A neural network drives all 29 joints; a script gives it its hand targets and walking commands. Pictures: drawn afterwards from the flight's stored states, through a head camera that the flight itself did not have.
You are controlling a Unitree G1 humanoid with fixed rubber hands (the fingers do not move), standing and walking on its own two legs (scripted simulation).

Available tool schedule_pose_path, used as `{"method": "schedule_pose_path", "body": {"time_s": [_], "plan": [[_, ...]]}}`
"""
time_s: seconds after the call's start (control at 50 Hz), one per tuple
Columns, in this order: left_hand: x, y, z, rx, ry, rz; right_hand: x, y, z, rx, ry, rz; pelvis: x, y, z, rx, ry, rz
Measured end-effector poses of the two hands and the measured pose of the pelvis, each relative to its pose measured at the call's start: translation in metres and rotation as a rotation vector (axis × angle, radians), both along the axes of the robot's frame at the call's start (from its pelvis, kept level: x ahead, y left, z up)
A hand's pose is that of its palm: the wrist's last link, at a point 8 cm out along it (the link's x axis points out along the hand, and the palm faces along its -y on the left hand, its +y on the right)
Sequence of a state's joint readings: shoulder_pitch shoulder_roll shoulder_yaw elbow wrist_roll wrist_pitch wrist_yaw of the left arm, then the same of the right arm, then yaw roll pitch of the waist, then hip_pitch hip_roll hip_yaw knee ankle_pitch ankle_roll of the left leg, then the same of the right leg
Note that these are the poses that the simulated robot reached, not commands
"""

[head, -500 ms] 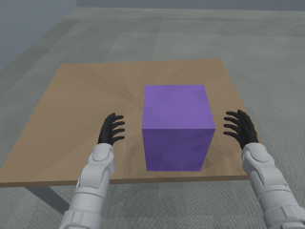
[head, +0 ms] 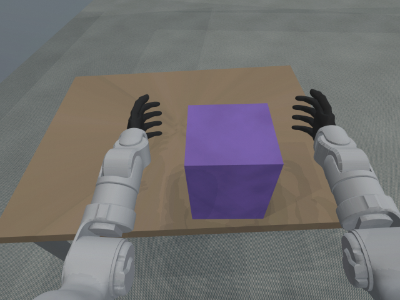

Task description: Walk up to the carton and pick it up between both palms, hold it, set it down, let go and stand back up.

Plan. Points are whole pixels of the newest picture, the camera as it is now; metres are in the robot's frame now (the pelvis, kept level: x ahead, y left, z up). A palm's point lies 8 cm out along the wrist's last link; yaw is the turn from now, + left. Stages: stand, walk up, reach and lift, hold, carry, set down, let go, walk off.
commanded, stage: reach and lift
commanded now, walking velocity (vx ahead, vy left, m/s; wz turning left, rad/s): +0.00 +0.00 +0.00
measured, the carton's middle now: (227, 164) +0.44 -0.05 -0.01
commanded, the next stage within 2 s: none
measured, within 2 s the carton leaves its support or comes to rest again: neither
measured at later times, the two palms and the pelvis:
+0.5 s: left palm (135, 107) +0.47 +0.14 +0.16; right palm (317, 102) +0.45 -0.22 +0.16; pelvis +0.00 +0.00 +0.00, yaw +1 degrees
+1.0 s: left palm (146, 137) +0.46 +0.13 +0.08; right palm (300, 136) +0.44 -0.21 +0.08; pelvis +0.00 +0.00 +0.00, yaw +1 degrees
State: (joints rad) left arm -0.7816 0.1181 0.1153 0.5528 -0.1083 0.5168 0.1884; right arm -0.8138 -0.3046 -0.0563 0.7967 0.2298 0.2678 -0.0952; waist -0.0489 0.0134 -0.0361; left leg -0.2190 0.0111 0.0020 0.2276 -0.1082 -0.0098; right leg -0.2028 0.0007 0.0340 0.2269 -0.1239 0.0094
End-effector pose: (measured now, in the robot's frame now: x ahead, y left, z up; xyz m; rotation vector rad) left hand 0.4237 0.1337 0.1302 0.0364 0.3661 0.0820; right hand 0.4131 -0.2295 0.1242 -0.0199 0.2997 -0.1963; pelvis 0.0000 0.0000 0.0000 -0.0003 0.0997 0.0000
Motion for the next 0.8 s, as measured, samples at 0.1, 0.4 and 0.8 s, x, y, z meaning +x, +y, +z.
{"method": "schedule_pose_path", "body": {"time_s": [0.1, 0.4, 0.8], "plan": [[0.012, -0.002, 0.011, -0.008, 0.003, -0.003, 0.011, -0.002, 0.011, 0.008, 0.0, -0.001, 0.004, 0.001, 0.001, -0.002, 0.017, -0.001], [0.038, 0.005, 0.039, -0.009, 0.0, 0.006, 0.038, 0.004, 0.038, 0.013, 0.025, 0.002, 0.0, -0.001, 0.001, -0.006, 0.069, 0.016], [0.037, 0.003, -0.02, -0.013, 0.015, -0.002, 0.035, 0.008, -0.012, 0.005, 0.046, 0.009, 0.0, 0.0, 0.0, -0.007, 0.149, 0.023]]}}
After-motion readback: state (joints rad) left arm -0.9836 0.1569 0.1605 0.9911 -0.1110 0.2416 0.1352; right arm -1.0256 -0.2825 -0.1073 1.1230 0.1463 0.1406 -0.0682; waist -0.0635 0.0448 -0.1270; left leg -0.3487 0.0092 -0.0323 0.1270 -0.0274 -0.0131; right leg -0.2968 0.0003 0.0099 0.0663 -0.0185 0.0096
